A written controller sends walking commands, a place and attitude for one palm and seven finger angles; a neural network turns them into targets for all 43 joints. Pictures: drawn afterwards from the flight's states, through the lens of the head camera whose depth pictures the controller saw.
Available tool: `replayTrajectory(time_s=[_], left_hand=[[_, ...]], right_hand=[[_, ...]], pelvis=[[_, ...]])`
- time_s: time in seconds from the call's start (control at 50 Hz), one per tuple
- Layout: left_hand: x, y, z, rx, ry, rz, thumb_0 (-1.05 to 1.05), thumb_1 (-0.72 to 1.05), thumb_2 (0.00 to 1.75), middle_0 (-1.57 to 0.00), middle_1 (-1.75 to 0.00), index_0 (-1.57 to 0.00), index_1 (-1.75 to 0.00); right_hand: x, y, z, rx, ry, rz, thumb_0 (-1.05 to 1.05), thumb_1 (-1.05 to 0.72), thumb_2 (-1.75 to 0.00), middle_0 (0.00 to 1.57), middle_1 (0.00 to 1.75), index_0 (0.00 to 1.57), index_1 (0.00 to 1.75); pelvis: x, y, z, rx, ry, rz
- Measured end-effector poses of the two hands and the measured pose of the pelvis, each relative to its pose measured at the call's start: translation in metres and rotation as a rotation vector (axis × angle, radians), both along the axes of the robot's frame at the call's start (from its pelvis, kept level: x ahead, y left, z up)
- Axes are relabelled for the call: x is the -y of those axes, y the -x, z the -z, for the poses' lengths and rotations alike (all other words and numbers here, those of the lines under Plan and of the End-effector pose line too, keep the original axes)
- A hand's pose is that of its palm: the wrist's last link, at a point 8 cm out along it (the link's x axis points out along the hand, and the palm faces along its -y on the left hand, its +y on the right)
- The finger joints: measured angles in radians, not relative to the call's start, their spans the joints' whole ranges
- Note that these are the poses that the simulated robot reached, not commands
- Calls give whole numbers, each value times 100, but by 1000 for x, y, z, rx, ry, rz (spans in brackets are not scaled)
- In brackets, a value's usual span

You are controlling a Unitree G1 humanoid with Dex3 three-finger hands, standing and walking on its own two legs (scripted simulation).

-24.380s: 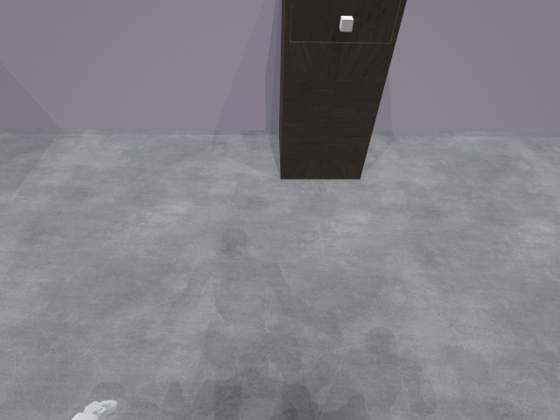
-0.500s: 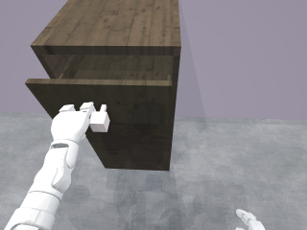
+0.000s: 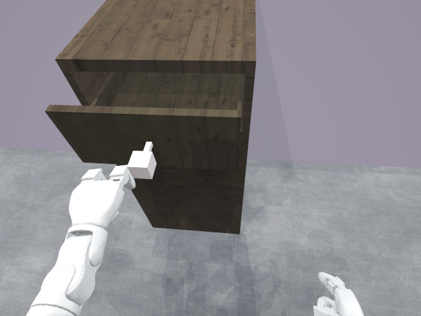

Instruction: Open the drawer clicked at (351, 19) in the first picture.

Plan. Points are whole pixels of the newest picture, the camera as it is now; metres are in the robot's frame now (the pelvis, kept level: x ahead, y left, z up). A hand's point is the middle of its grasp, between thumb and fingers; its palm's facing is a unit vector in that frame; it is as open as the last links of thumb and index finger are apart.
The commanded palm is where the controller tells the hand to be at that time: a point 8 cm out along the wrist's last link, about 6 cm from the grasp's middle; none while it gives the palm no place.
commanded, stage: pull the drawer open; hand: left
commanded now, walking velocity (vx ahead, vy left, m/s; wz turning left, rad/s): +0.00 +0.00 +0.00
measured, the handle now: (145, 157) +0.40 +0.18 +0.06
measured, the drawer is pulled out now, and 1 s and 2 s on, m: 0.13 0.13 0.13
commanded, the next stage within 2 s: open the thumb to release the handle in 1.10 s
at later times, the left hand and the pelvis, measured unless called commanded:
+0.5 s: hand (107, 244) +0.23 +0.22 +0.02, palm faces -0.02 -0.09 -1.00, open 4.9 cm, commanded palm +0.21 +0.22 +0.08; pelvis -0.01 -0.02 +0.00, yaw +0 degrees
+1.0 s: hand (97, 278) +0.17 +0.22 +0.02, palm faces -0.04 -0.09 -1.00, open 4.9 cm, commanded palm +0.16 +0.22 +0.08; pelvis -0.01 -0.02 +0.00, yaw -1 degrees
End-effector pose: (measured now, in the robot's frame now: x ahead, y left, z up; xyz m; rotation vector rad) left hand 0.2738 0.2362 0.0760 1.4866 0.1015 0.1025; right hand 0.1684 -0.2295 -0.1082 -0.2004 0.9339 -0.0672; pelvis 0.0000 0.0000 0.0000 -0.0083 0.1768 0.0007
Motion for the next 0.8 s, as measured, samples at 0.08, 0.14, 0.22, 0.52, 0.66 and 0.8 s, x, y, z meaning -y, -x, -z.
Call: replayTrajectory(time_s=[0.08,0.14,0.22,0.52,0.66,0.8], left_hand=[[7,9,1,-5,1,28,0,88,90,-42,-135,-39,-135],[18,15,3,-10,9,66,0,88,90,-42,-135,-40,-135],[29,24,1,13,16,99,0,88,90,-42,-135,-41,-135],[17,64,3,-31,9,-12,1,88,90,-42,-135,-41,-135],[26,67,-2,5,-10,60,0,88,90,-42,-135,-42,-135],[11,86,-6,4,-13,-33,0,88,90,-42,-135,-41,-135]], right_hand=[[-2,-4,-1,13,-5,-12,1,-90,-90,20,30,20,30],[-2,-8,-3,26,-7,-17,1,-90,-90,20,30,20,30],[-1,-12,-6,51,-12,-16,1,-90,-90,20,30,20,30],[13,-21,-15,103,6,-43,1,-90,-90,20,30,20,30],[15,-21,-15,113,6,-36,1,-90,-90,20,30,20,30],[16,-18,-12,110,-20,-24,2,-90,-90,20,30,20,30]], pelvis=[[2,1,0,8,-3,1],[4,2,0,14,-5,3],[6,3,-1,22,-8,11],[19,10,-2,53,-19,4],[23,11,-1,47,-22,18],[24,8,-1,41,-24,26]])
